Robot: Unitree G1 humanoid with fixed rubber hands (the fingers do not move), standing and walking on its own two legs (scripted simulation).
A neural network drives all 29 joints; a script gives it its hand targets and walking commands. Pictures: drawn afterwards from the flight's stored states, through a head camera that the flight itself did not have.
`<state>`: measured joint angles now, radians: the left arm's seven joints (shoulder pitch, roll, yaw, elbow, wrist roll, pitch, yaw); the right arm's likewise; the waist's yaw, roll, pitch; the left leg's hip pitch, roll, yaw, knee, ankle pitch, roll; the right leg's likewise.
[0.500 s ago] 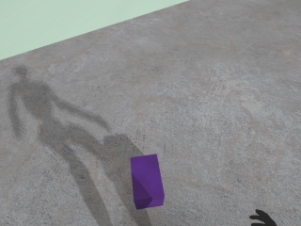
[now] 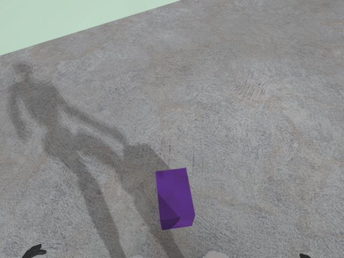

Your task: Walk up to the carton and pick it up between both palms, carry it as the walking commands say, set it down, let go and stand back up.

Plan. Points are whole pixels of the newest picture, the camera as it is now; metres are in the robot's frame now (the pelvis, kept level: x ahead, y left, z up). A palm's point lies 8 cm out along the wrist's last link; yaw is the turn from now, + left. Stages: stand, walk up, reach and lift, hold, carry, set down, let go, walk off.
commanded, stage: walk up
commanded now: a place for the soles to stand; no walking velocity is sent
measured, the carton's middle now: (173, 199) +0.47 -0.02 -0.63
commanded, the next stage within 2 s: reach and lift in 1.42 s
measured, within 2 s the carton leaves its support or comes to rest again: neither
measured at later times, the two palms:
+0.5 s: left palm out of the picture +0.12 +0.32 -0.08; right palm (305, 248) +0.16 -0.30 -0.07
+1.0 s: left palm out of the picture +0.15 +0.31 -0.06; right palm out of the picture +0.13 -0.31 -0.07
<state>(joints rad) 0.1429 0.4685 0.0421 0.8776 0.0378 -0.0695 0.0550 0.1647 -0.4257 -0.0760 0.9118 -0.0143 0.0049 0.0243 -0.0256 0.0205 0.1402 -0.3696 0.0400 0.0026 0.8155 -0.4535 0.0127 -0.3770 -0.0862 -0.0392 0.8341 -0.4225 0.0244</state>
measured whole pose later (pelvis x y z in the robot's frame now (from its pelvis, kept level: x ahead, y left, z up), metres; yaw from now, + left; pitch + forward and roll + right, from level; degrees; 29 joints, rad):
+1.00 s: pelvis +0.04 +0.00 +0.04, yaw +1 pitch -2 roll +0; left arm 0.02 0.38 0.02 1.10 0.02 -0.03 0.01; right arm 0.06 -0.37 -0.01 1.13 -0.01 -0.01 0.01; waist -0.01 0.01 0.06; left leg -0.12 0.04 -0.01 0.39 -0.24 -0.04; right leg -0.11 -0.04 -0.01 0.38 -0.25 0.03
